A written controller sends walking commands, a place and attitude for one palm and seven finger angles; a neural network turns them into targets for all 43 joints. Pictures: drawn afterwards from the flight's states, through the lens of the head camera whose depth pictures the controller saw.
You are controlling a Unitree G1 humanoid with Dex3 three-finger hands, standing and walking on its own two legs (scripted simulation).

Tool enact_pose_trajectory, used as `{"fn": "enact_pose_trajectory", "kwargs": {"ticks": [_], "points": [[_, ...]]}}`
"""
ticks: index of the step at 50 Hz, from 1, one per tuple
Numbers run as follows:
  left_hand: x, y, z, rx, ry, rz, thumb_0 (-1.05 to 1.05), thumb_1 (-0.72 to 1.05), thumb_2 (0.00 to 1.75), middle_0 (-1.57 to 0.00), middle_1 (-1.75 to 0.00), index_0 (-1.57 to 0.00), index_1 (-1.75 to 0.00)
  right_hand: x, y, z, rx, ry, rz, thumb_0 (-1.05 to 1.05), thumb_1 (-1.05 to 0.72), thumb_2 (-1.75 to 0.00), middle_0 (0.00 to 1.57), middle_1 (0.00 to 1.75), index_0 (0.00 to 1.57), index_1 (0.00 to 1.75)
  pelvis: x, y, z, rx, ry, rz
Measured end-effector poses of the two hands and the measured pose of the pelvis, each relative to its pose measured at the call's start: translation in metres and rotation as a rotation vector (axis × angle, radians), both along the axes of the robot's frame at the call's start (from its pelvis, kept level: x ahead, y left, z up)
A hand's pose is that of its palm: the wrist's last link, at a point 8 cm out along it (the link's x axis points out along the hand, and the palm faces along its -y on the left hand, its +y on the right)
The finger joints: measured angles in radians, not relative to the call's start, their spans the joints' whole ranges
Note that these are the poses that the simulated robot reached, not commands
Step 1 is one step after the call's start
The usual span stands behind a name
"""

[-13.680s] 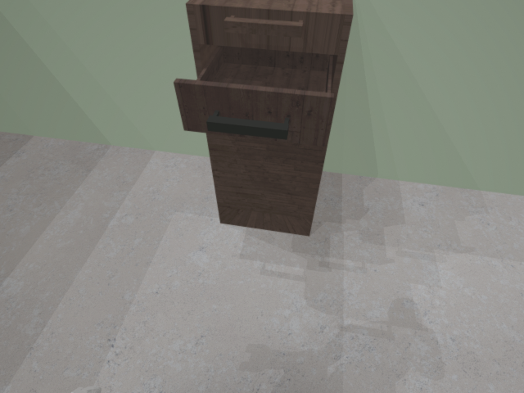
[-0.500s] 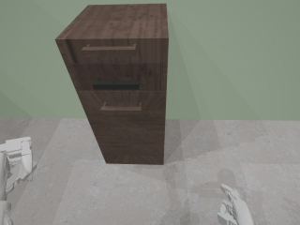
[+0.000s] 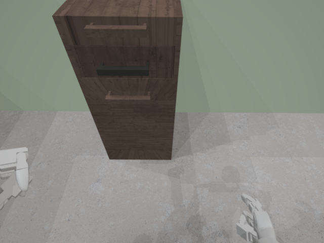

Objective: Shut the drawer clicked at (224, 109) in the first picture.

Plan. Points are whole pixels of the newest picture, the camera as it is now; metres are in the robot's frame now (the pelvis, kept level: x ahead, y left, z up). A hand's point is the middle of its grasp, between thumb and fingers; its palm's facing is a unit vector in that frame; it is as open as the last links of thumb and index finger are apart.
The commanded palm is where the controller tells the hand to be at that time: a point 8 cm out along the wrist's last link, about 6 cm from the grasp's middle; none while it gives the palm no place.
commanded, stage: step back with the hand held close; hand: left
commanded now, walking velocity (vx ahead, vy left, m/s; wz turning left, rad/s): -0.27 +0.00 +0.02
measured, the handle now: (124, 67) +0.72 +0.20 +0.02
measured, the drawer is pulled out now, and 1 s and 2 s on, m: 0.00 0.00 0.00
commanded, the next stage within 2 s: stop stepping back and stand still in 0.78 s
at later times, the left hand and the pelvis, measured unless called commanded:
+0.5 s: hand (22, 209) +0.14 +0.22 +0.17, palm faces +0.33 -0.81 -0.48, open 3.2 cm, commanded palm +0.07 +0.27 +0.19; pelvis -0.06 -0.01 +0.00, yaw +0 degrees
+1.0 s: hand out of the picture +0.00 +0.21 +0.17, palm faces +0.32 -0.82 -0.47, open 3.2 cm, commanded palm -0.06 +0.26 +0.19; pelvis -0.20 -0.02 +0.01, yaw -1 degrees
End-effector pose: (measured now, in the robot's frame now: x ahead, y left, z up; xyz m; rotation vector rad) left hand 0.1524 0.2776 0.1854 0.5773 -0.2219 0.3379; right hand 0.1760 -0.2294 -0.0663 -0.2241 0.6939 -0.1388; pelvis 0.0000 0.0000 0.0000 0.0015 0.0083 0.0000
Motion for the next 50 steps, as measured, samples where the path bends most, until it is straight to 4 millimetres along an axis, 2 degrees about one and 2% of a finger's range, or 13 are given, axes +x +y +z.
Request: {"fn": "enact_pose_trajectory", "kwargs": {"ticks": [7,14,18,21,26,29,31,36,40,46,50], "points": [[-0.017,-0.002,0.001,-0.011,-0.073,-0.02,0.01,0.88,0.89,-1.41,-1.59,-1.41,-1.6,-0.027,-0.005,-0.003,-0.028,0.012,-0.002,0.02,-0.9,-0.9,0.2,0.3,0.21,0.3,-0.017,0.0,-0.005,-0.019,0.003,0.005],[-0.027,0.006,0.001,0.007,-0.095,-0.032,0.01,0.88,0.89,-1.41,-1.59,-1.41,-1.6,-0.059,-0.009,-0.005,-0.068,0.053,-0.04,0.02,-0.91,-0.9,0.2,0.3,0.21,0.3,-0.03,0.005,-0.005,-0.035,0.002,0.022],[-0.036,0.008,0.008,0.047,-0.104,-0.021,0.01,0.88,0.89,-1.41,-1.59,-1.41,-1.6,-0.067,-0.007,-0.006,-0.061,0.069,-0.022,0.02,-0.91,-0.9,0.2,0.3,0.2,0.3,-0.032,0.0,-0.002,-0.041,0.031,0.044],[-0.042,0.002,0.009,0.042,-0.097,-0.027,0.01,0.88,0.89,-1.41,-1.59,-1.41,-1.6,-0.067,-0.006,-0.008,-0.047,0.069,0.011,0.02,-0.9,-0.9,0.2,0.3,0.2,0.3,-0.04,-0.006,-0.002,-0.025,0.062,0.02],[-0.052,-0.022,0.004,0.004,-0.039,-0.102,0.01,0.89,0.89,-1.41,-1.59,-1.41,-1.6,-0.069,-0.009,-0.007,-0.013,0.053,0.036,0.02,-0.9,-0.9,0.2,0.3,0.21,0.3,-0.067,-0.015,0.001,-0.028,0.052,0.002],[-0.067,-0.03,0.006,0.014,-0.023,-0.141,0.01,0.88,0.89,-1.41,-1.59,-1.41,-1.6,-0.075,-0.014,-0.001,0.0,0.018,0.015,0.02,-0.9,-0.9,0.2,0.3,0.21,0.3,-0.079,-0.018,0.001,-0.04,0.039,0.007],[-0.078,-0.028,0.008,0.017,-0.029,-0.139,0.01,0.88,0.89,-1.41,-1.59,-1.41,-1.6,-0.081,-0.018,0.004,-0.005,0.008,-0.006,0.02,-0.9,-0.9,0.2,0.3,0.21,0.3,-0.085,-0.018,0.002,-0.039,0.039,0.014],[-0.105,-0.005,0.009,0.002,-0.065,-0.059,0.01,0.88,0.89,-1.41,-1.59,-1.41,-1.6,-0.103,-0.021,0.012,-0.07,0.027,-0.014,0.02,-0.91,-0.9,0.2,0.3,0.2,0.3,-0.102,-0.01,0.003,-0.038,0.054,0.026],[-0.126,0.005,0.001,-0.018,-0.048,-0.035,0.01,0.88,0.89,-1.41,-1.59,-1.41,-1.6,-0.124,-0.015,0.014,-0.082,0.032,0.005,0.02,-0.91,-0.9,0.2,0.3,0.2,0.3,-0.129,-0.007,0.005,-0.011,0.047,0.032],[-0.166,-0.01,0.008,-0.041,-0.035,-0.069,0.01,0.89,0.89,-1.41,-1.59,-1.41,-1.6,-0.168,-0.001,0.017,-0.029,-0.008,0.045,0.02,-0.91,-0.9,0.2,0.3,0.2,0.3,-0.167,-0.012,0.011,-0.033,0.044,-0.004],[-0.193,-0.023,0.008,-0.025,-0.02,-0.076,0.01,0.89,0.89,-1.41,-1.59,-1.41,-1.6,-0.203,-0.002,0.01,0.013,-0.02,0.039,0.02,-0.9,-0.9,0.2,0.3,0.21,0.3,-0.195,-0.022,0.007,-0.022,0.039,-0.019]]}}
